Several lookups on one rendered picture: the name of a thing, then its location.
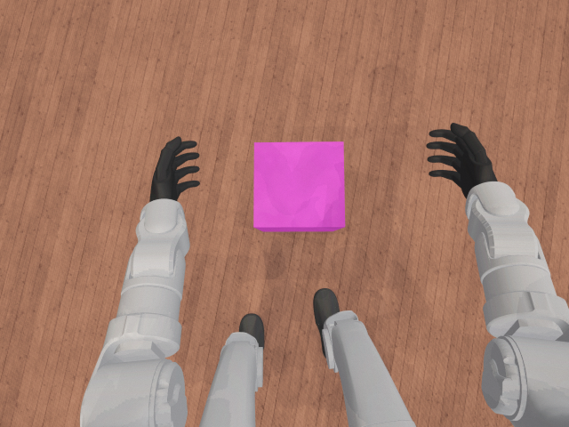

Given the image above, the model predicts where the carton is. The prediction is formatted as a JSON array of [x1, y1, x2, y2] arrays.
[[253, 141, 345, 232]]

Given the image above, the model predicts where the left robot hand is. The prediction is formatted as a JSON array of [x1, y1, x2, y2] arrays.
[[149, 136, 200, 202]]

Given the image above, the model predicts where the right robot forearm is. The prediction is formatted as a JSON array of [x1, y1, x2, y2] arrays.
[[465, 181, 569, 342]]

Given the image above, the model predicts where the left robot thigh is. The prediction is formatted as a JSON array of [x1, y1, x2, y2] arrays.
[[199, 341, 263, 427]]

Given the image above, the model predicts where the left robot upper arm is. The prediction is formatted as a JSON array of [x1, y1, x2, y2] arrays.
[[82, 359, 188, 427]]

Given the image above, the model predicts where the left robot forearm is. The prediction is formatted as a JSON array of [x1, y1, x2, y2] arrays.
[[80, 198, 190, 427]]

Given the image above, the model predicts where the robot left shin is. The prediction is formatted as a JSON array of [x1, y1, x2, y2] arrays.
[[220, 332, 257, 354]]

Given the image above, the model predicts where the right robot upper arm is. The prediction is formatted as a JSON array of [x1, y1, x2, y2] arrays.
[[481, 335, 569, 427]]

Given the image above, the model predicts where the right robot hand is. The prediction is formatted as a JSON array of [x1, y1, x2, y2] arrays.
[[426, 123, 497, 199]]

